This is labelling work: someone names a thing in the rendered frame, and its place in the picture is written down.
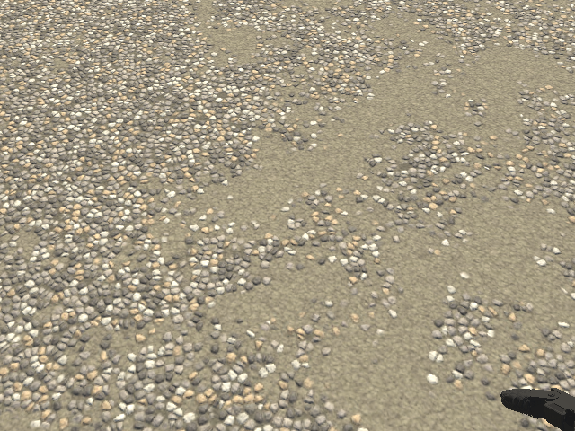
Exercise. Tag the robot right hand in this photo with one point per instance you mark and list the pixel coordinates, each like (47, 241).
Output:
(556, 406)

